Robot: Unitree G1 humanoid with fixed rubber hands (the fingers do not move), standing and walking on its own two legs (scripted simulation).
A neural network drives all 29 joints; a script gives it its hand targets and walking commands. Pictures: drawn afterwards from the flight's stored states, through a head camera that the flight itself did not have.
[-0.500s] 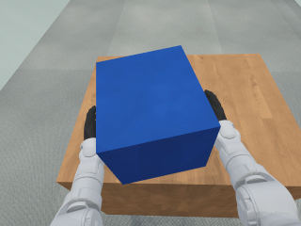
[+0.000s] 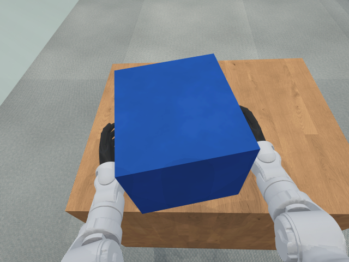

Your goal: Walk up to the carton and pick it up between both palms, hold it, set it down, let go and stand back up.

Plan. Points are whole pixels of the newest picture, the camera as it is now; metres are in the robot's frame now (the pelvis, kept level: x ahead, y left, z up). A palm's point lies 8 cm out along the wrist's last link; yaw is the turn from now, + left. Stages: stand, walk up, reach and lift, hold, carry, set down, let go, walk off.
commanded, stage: set down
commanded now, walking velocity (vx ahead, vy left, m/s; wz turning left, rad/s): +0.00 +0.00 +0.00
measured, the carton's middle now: (177, 134) +0.43 +0.05 +0.01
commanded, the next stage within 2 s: none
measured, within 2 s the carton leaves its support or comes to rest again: neither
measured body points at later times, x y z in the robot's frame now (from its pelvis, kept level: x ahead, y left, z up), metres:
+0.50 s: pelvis +0.00 +0.00 +0.00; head +0.07 +0.00 +0.44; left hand +0.36 +0.21 +0.02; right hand +0.43 -0.14 +0.03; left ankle -0.04 +0.14 -0.75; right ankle -0.03 -0.11 -0.75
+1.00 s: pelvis -0.02 -0.01 -0.01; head +0.08 -0.01 +0.43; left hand +0.36 +0.21 -0.02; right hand +0.43 -0.14 +0.00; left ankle -0.04 +0.14 -0.75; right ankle -0.03 -0.11 -0.75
